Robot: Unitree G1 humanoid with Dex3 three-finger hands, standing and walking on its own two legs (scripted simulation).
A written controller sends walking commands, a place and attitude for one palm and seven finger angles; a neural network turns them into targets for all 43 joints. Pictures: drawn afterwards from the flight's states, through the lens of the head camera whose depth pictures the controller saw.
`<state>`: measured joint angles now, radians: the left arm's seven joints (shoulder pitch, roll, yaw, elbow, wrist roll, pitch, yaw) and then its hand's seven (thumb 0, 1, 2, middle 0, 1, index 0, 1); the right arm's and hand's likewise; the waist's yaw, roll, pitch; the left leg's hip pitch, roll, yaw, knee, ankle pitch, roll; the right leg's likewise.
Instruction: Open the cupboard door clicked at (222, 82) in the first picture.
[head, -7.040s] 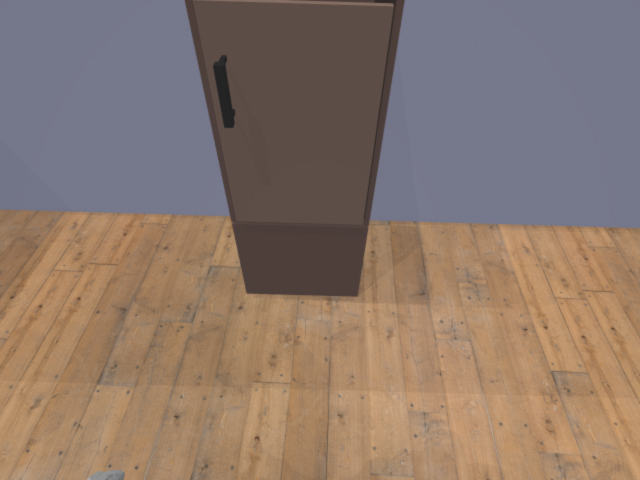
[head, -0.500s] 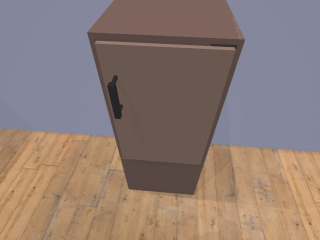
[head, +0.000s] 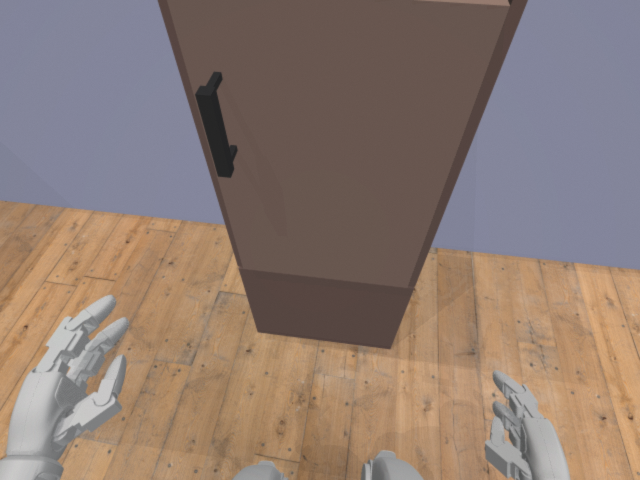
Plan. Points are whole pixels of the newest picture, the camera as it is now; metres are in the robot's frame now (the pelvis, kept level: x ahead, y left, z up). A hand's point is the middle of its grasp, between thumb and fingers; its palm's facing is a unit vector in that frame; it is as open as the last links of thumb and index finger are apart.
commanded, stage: raise the hand with hooked fingers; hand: left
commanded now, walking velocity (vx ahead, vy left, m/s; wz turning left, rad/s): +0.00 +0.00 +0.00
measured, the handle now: (221, 127) +0.55 +0.18 +0.13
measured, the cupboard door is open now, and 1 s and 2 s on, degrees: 0 0 0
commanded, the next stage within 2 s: move the hooked fingers beside the handle in 1.80 s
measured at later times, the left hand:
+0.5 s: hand (90, 350) +0.24 +0.27 +0.06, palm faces -0.03 -1.00 -0.06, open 10.8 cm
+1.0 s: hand (60, 287) +0.29 +0.30 +0.11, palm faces -0.02 -1.00 -0.05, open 13.6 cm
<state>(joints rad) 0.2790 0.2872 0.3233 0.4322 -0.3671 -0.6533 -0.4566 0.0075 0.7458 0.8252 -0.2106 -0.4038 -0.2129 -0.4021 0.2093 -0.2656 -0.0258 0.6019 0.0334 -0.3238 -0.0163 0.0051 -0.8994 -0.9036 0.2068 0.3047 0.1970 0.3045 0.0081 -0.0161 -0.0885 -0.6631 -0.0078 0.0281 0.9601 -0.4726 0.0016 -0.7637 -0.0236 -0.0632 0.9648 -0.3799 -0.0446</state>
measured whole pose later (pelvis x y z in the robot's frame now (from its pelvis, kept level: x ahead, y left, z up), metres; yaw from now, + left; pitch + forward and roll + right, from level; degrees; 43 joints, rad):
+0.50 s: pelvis +0.02 +0.03 +0.00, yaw +0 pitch +12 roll -2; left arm 0.31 0.35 0.36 0.10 -0.40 -0.31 -0.50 0.01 0.17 0.58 -0.25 -0.77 -0.25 -0.77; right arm 0.25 -0.25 0.02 0.54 0.04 -0.27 -0.05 0.01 -0.90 -0.90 0.21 0.31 0.20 0.30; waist 0.01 0.02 -0.10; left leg -0.70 0.00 -0.01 1.02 -0.54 0.03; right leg -0.75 -0.01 -0.09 0.95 -0.41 -0.01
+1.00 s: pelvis +0.03 +0.04 +0.02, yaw +0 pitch +8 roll -3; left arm 0.10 0.41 0.39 0.20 -0.37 -0.17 -0.50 0.00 -0.40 0.34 -0.29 -1.14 -0.30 -1.14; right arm 0.27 -0.26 0.05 0.54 0.05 -0.24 -0.08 0.01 -0.90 -0.90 0.21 0.31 0.20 0.30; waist 0.02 0.03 -0.09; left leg -0.51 -0.01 0.00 0.86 -0.48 0.05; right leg -0.56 -0.01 -0.08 0.78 -0.35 0.00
